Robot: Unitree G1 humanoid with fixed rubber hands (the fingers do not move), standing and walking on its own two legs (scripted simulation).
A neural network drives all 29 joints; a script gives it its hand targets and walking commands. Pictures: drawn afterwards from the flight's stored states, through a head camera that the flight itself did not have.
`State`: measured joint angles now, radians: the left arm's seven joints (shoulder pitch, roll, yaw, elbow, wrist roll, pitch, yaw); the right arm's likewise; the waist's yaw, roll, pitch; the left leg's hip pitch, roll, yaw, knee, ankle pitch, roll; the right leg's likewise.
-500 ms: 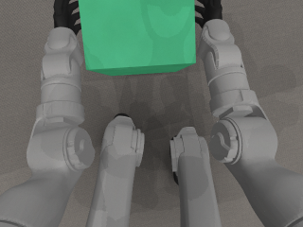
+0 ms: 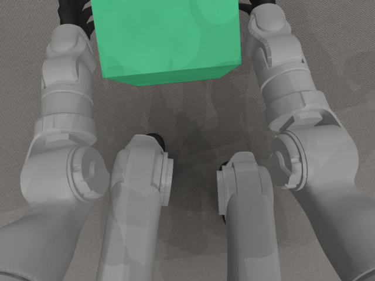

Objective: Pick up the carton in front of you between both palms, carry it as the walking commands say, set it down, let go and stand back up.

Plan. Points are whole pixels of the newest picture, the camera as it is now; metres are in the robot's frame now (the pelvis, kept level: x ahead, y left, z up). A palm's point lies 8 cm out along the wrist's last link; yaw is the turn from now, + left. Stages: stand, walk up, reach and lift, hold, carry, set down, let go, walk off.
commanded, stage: set down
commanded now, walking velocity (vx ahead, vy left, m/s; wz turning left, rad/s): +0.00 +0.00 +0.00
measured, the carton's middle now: (170, 25) +0.52 +0.12 -0.25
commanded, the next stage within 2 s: none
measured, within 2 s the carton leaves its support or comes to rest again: rests again in 0.30 s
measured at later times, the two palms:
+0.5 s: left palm (81, 31) +0.48 +0.26 -0.19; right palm (259, 13) +0.55 -0.04 -0.19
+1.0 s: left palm (71, 41) +0.46 +0.29 -0.21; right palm (272, 19) +0.55 -0.07 -0.21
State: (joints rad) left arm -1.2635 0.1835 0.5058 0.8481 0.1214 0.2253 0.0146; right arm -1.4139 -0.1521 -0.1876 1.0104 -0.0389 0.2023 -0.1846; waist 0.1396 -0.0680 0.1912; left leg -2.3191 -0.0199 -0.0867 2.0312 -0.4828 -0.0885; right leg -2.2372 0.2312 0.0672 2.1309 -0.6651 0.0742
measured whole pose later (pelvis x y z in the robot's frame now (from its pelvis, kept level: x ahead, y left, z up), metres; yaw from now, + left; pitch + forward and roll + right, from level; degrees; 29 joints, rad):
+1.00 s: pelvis -0.01 +0.01 -0.02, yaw +0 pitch +37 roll +1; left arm -1.40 0.36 0.42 1.20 -0.06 0.00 0.04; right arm -1.52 -0.34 -0.01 1.12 0.11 0.10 -0.11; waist 0.13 -0.02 0.42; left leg -2.27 0.02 -0.04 2.10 -0.47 -0.04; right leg -2.20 0.14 0.05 2.21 -0.65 0.06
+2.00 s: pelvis +0.02 +0.02 +0.18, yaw +2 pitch +48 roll -2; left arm -1.04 0.27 0.38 0.78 -0.05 0.18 0.00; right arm -1.19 -0.25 -0.20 0.87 -0.01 0.23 -0.08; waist 0.12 -0.05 -0.08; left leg -1.87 -0.02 -0.05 1.40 -0.36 -0.02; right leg -1.78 0.07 0.05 1.47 -0.52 0.03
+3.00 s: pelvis +0.12 +0.02 +0.38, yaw +4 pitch +7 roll +1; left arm 0.22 0.20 0.03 0.42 -0.02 0.01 -0.07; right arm 0.13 -0.19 -0.08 0.50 -0.04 0.00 0.02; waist 0.04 0.01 0.02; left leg -0.37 -0.02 -0.05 0.45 -0.20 -0.01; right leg -0.28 0.01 0.07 0.48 -0.31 0.00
